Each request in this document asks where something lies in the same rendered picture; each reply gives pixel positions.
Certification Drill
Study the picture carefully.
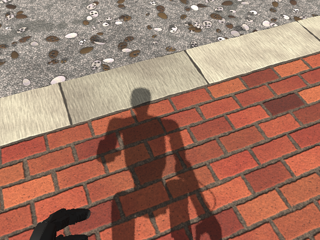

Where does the left robot hand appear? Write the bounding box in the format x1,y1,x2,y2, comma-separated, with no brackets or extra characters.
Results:
29,208,91,240

